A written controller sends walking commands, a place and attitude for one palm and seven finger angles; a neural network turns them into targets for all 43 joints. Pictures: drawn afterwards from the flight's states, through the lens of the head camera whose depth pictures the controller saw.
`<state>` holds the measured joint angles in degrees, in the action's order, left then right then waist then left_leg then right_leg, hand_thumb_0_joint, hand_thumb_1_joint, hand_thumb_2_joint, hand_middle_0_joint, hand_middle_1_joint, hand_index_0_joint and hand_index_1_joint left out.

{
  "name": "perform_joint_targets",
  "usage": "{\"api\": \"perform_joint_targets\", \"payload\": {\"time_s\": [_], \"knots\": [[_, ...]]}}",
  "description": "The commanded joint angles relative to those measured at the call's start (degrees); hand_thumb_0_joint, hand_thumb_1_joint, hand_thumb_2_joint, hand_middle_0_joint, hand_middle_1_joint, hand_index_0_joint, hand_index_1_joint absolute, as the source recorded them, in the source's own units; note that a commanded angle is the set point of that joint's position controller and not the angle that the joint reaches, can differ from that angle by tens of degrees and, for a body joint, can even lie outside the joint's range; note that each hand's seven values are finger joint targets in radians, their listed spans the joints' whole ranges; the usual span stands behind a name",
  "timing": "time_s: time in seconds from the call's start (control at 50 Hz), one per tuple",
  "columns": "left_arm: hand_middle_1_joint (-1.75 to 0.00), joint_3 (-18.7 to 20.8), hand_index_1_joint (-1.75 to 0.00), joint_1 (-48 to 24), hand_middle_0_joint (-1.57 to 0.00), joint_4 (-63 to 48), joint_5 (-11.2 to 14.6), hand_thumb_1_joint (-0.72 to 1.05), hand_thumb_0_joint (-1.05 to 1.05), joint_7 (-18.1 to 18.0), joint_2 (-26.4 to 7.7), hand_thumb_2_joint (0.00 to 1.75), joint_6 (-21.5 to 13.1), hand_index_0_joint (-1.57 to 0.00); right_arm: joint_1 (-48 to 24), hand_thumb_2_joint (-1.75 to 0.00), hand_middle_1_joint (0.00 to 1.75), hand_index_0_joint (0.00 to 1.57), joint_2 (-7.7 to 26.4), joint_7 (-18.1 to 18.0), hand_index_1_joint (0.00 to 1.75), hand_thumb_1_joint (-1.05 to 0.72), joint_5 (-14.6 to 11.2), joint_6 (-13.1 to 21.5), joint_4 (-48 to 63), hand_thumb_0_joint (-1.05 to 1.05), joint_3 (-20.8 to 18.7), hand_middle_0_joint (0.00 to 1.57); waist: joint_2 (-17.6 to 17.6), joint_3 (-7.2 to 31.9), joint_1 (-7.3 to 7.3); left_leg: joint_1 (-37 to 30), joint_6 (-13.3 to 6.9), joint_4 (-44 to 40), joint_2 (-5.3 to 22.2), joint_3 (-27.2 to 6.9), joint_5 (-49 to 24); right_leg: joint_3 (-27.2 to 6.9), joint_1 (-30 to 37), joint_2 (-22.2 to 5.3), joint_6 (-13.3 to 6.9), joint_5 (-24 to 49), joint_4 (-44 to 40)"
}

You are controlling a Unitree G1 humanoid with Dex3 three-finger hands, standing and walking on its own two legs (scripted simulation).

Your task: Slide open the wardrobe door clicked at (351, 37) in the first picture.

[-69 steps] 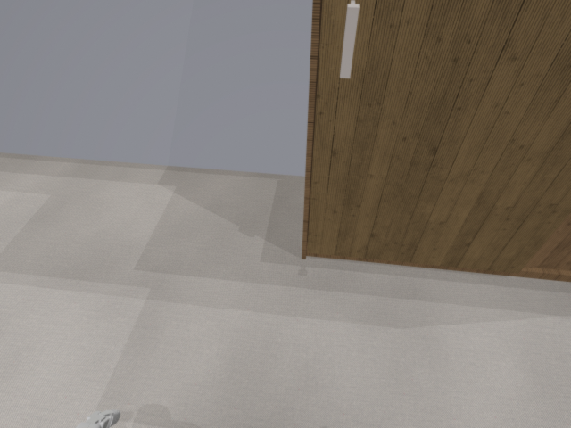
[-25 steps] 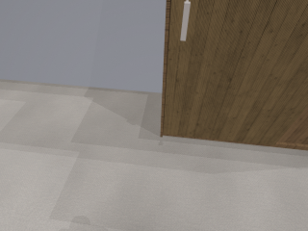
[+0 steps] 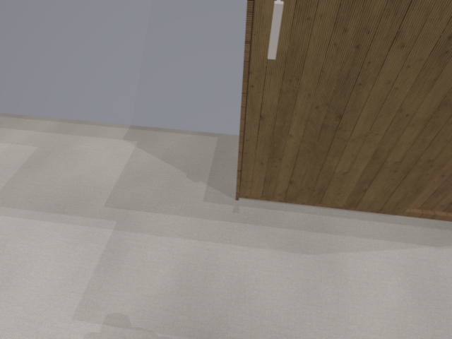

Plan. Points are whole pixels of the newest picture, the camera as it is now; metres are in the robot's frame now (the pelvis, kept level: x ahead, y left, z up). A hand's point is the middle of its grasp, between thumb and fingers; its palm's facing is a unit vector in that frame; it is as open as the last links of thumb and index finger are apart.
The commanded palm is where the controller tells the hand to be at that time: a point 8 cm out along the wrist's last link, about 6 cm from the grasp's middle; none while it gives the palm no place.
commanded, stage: look at it before walking up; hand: left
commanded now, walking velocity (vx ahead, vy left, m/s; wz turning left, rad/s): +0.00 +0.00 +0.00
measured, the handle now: (275, 29) +0.92 -0.09 +0.16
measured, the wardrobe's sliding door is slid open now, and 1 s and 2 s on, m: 0.00 0.00 0.00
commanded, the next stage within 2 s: walk to a spot facing it in 0.06 s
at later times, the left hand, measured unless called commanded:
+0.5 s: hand out of the picture +0.05 +0.21 -0.18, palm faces -0.12 -0.95 -0.28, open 7.4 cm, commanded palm none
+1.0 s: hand out of the picture +0.08 +0.18 -0.17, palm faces -0.26 -0.94 -0.23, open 7.4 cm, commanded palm none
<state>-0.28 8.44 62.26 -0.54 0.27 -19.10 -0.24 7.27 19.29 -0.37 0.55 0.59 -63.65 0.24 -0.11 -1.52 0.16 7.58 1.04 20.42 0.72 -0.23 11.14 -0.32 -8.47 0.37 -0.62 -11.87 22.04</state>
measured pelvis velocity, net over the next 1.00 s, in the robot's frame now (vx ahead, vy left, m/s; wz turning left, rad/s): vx -0.02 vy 0.00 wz -0.39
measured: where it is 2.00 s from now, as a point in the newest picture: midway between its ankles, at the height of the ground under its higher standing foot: outside the picture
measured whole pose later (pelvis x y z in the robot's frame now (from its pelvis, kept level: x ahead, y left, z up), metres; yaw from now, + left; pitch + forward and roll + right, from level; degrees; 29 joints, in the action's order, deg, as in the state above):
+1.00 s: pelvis -0.02 +0.00 -0.01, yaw -22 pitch +2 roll +1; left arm 3.9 17.4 53.5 -1.5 0.7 -12.1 1.6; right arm 8.1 13.8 -1.0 0.8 -1.6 -53.5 -3.3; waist 0.8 0.1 3.8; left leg 19.8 2.8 42.5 0.9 -0.8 24.6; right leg -9.9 -17.4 6.8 -3.3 -9.0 25.2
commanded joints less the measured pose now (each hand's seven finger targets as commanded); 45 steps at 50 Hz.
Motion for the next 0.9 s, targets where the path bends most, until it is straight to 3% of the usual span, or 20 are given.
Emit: {"api": "perform_joint_targets", "payload": {"time_s": [0.0,0.18,0.24,0.28,0.34,0.38,0.42,0.44,0.46,0.48,0.5,0.52,0.54,0.56,0.58,0.6,0.66,0.74,0.82,0.88], "knots": [[-0.3,2.3,-0.3,-2.2,-0.2,-3.7,-0.1,0.9,0.0,-1.0,-12.0,0.9,-1.6,-0.2,-2.2,-0.9,0.3,0.2,11.3,-0.5,0.3,-0.9,-0.1,1.3,3.8,0.0,-2.3,0.2,0.7,3.2,-0.17,-1.1,-2.1,-2.5,6.0,-4.8,-7.2,-6.4,0.1,-7.2,-1.4,8.4,-4.3],[-0.3,2.5,-0.3,-2.3,-0.2,-4.1,-0.2,0.9,0.0,-0.9,-12.1,0.9,-1.2,-0.2,-2.0,-0.9,0.3,0.2,11.4,-0.7,0.3,-0.9,0.0,1.3,3.7,0.0,-2.5,0.2,0.1,2.3,-0.25,-1.8,-2.0,-2.0,6.4,-3.8,-7.2,-7.2,-1.0,-6.8,-1.6,9.9,-4.0],[-0.3,1.8,-0.3,1.1,-0.2,-4.2,-0.1,0.9,0.0,-1.1,-6.3,0.9,0.7,-0.2,1.6,-0.9,0.3,0.2,5.0,-1.1,0.3,-0.9,0.1,0.1,3.9,0.0,-1.7,0.2,0.7,1.9,-0.45,-1.4,-0.9,1.3,6.6,-0.9,-6.8,-8.3,-3.9,-6.5,-1.0,13.0,-0.6],[-0.3,2.3,-0.3,1.5,-0.2,-5.5,-0.3,0.9,0.0,-1.0,-6.5,0.9,1.5,-0.2,2.4,-0.9,0.3,0.2,5.4,-1.4,0.3,-0.9,0.2,-0.5,5.1,0.0,-2.4,0.2,0.7,1.0,-0.57,-0.4,-1.0,2.3,7.2,-0.4,-4.9,-9.0,-6.4,-5.7,-1.0,12.4,1.7],[-0.3,3.0,-0.3,2.0,-0.2,-7.9,-0.5,0.9,0.0,-0.5,-6.0,0.9,2.2,-0.2,2.1,-0.9,0.3,0.2,6.7,-1.5,0.3,-0.9,0.3,-0.9,7.5,0.0,-3.5,0.2,-2.1,0.9,-0.39,0.0,-2.4,1.8,10.0,-1.7,-2.0,-7.8,-10.6,-3.2,-0.6,9.6,7.0],[-0.3,3.3,-0.3,3.0,-0.2,-8.9,-0.5,0.9,0.0,-0.1,-4.8,0.9,2.5,-0.2,1.4,-0.9,0.3,0.2,7.6,-1.6,0.3,-0.9,0.3,-1.0,8.9,0.0,-4.3,0.2,-5.9,1.0,0.0,1.0,-4.5,0.3,13.7,-3.5,-1.9,-5.5,-12.7,-1.0,0.0,5.9,14.2],[-0.3,3.7,-0.3,3.9,-0.2,-10.1,-0.6,0.9,0.0,0.2,-3.1,0.9,3.0,-0.2,1.0,-0.9,0.3,0.2,7.8,-1.6,0.3,-0.9,0.3,-0.7,10.0,0.0,-4.9,0.2,-10.6,1.2,0.42,2.6,-8.8,-1.8,19.3,-5.6,-8.2,-1.2,-13.9,0.0,1.1,-11.6,25.6],[-0.3,4.0,-0.3,4.6,-0.2,-10.5,-0.6,0.9,0.0,0.3,-2.5,0.9,3.1,-0.2,0.1,-0.9,0.3,0.2,7.4,-1.6,0.3,-0.9,0.4,-0.5,10.7,0.0,-5.1,0.2,-11.5,1.9,0.97,2.9,-10.1,-1.0,20.9,-5.2,-12.1,-1.2,-13.6,-1.2,1.2,-15.6,28.1],[-0.3,4.2,-0.3,6.2,-0.2,-10.7,-0.5,0.9,0.0,0.4,-2.2,0.9,3.1,-0.2,-1.5,-0.9,0.3,0.2,7.1,-1.6,0.3,-0.9,0.5,-0.5,11.6,0.0,-5.3,0.2,-10.8,1.8,1.95,4.3,-9.9,1.2,21.2,-3.2,-13.5,-1.6,-11.8,-2.7,0.9,-16.1,27.0],[-0.3,4.5,-0.3,8.5,-0.2,-10.5,-0.6,0.9,0.0,0.6,-1.8,0.9,2.9,-0.2,-2.8,-0.9,0.3,0.2,6.8,-1.6,0.3,-0.9,0.7,-0.6,12.2,0.0,-5.5,0.2,-10.0,2.3,3.24,6.3,-8.2,5.4,19.9,-0.3,-13.2,-1.2,-8.0,-3.3,0.7,-13.1,22.3],[-0.3,4.8,-0.3,11.4,-0.2,-9.8,-0.9,0.9,0.0,0.7,-2.2,0.9,2.5,-0.2,-3.6,-0.9,0.3,0.2,6.5,-1.5,0.3,-0.9,0.6,-0.9,12.5,0.0,-5.5,0.2,-5.3,3.4,4.78,8.3,-5.4,12.3,16.7,2.8,-10.3,-0.5,-4.0,-2.6,0.6,-5.6,14.5],[-0.3,5.6,-0.3,13.5,-0.2,-9.6,-1.4,0.9,0.0,0.4,-5.3,0.9,1.8,-0.2,-2.8,-0.9,0.3,0.2,4.0,-1.3,0.3,-0.9,0.2,-1.6,13.1,0.0,-5.3,0.2,7.5,2.9,5.54,13.8,-0.6,26.0,9.3,7.9,2.2,-10.1,-1.4,-7.6,-0.7,5.4,2.0],[-0.3,6.5,-0.3,13.4,-0.2,-10.1,-1.6,0.9,0.0,-0.6,-10.7,0.9,1.0,-0.2,-1.5,-0.9,0.3,0.2,-0.6,-1.0,0.3,-0.9,0.1,-1.7,15.1,0.0,-4.4,0.2,22.7,1.3,4.1,26.6,2.6,40.1,0.5,6.8,22.9,-32.7,-0.4,-20.3,-5.8,19.4,-5.5],[-0.3,6.4,-0.3,14.0,-0.2,-10.4,-0.8,0.9,0.0,-1.3,-9.9,0.9,1.3,-0.2,-2.1,-0.9,0.3,0.2,1.2,-1.2,0.3,-0.9,0.0,-2.1,15.0,0.0,-4.7,0.2,15.2,2.6,4.54,24.6,1.6,44.2,1.8,-1.1,21.7,-30.7,-1.6,-20.7,-8.8,17.8,-6.2],[-0.3,6.5,-0.3,10.5,-0.2,-11.5,-0.8,0.9,0.0,-1.5,-8.2,0.9,1.4,-0.2,-1.1,-0.9,0.3,0.2,1.2,-1.1,0.3,-0.9,-0.1,-2.1,14.4,0.0,-5.0,0.2,13.1,2.0,2.57,24.6,1.2,45.4,3.2,-2.0,17.4,-27.8,-3.4,-17.8,-9.5,8.1,-6.8],[-0.3,6.4,-0.3,8.0,-0.2,-12.3,-0.7,0.9,0.0,-1.5,-6.8,0.9,1.3,-0.2,-1.4,-0.9,0.3,0.2,1.3,-1.0,0.3,-0.9,0.1,-2.0,13.7,0.0,-5.1,0.2,10.9,0.7,1.99,25.1,1.4,46.3,3.7,-1.8,14.6,-27.2,-4.6,-15.7,-8.8,6.7,-5.9],[-0.3,5.9,-0.3,7.0,-0.2,-12.9,-0.5,0.9,0.0,-1.3,-4.1,0.9,0.7,-0.2,-0.3,-0.9,0.3,0.2,0.2,-0.9,0.3,-0.9,0.4,-1.9,12.9,0.0,-5.0,0.2,5.6,2.7,1.09,23.4,2.4,44.7,3.5,-1.7,9.4,-22.6,-3.6,-12.5,-9.0,10.4,-4.0],[-0.3,6.4,-0.3,9.7,-0.2,-12.1,-0.6,0.9,0.0,-1.2,-4.4,0.9,0.7,-0.2,-0.5,-0.9,0.3,0.2,-1.2,-1.2,0.3,-0.9,0.3,-2.0,13.2,0.0,-4.8,0.2,4.6,5.6,2.0,23.4,3.1,39.9,2.3,-1.0,9.6,-22.3,1.2,-10.9,-9.2,13.8,-2.6],[-0.3,6.7,-0.3,11.5,-0.2,-11.6,-0.7,0.9,0.0,-0.8,-3.7,0.9,0.6,-0.2,-1.5,-0.9,0.3,0.2,-0.7,-1.0,0.3,-0.9,0.8,-1.5,14.3,0.0,-4.7,0.2,7.7,5.6,3.05,24.3,3.2,35.6,2.0,-0.7,10.2,-26.2,3.2,-9.6,-9.5,-1.3,-5.9],[-0.3,6.8,-0.3,11.1,-0.2,-11.8,-1.0,0.9,0.0,-0.5,-4.1,0.9,0.5,-0.2,-2.6,-0.9,0.3,0.2,-0.5,-0.7,0.3,-0.9,0.6,-0.9,15.5,0.0,-4.7,0.2,9.0,3.5,3.35,21.8,2.6,28.5,1.3,-0.6,12.6,-29.3,-0.1,-9.1,-10.4,-11.5,-8.5]]}}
